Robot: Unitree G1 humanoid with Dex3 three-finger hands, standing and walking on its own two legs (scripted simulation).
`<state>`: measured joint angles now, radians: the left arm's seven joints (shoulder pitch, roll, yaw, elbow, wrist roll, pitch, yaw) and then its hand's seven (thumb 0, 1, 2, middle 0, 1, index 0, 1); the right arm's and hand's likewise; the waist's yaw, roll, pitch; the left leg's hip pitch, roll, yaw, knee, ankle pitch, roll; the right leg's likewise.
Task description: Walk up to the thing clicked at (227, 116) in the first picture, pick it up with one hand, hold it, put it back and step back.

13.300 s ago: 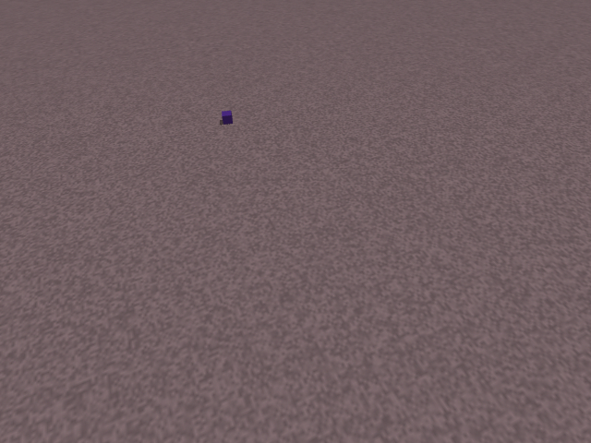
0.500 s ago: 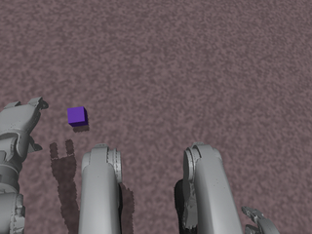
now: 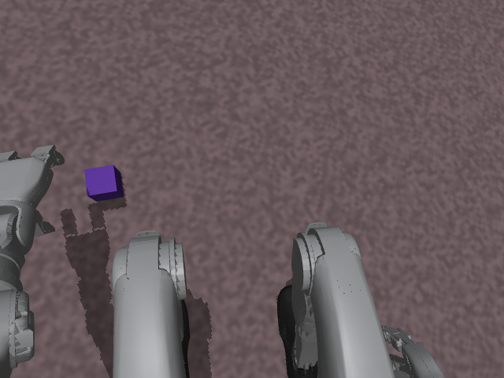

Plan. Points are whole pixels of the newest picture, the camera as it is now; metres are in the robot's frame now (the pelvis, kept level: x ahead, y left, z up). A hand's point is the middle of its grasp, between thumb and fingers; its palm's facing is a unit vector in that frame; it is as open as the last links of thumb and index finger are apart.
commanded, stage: rise first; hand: left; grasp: from above
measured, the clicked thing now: (104, 183) +0.45 +0.30 -0.31
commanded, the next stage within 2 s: approach in 0.26 s
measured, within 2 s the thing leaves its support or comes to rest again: neither
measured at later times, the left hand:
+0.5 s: hand (49, 197) +0.39 +0.35 -0.18, palm faces -0.45 -0.10 -0.89, open 12.9 cm
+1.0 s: hand (96, 144) +0.49 +0.28 -0.18, palm faces -0.41 -0.07 -0.91, open 13.7 cm
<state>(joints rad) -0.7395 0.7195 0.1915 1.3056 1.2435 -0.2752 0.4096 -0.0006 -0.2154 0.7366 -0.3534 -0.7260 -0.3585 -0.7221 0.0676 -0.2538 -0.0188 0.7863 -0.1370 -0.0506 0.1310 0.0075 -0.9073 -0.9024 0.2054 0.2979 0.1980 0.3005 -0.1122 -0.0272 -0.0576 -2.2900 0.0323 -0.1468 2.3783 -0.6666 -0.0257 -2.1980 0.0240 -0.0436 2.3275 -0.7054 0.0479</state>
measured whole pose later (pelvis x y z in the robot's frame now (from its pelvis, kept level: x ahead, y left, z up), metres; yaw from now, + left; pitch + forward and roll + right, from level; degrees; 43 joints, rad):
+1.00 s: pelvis +0.00 +0.00 -0.02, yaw -3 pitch +33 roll -7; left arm -1.03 0.75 0.16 1.54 1.18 -0.03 0.45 0.00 -0.45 0.91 -0.16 -0.95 -0.16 -0.94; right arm 0.13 -0.29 0.09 0.76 -0.14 -0.07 0.17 0.01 -0.91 -0.90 0.20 0.30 0.20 0.30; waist -0.28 0.02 0.01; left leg -2.34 0.06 -0.18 2.44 -0.69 -0.02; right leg -2.27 0.06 -0.06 2.37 -0.69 0.05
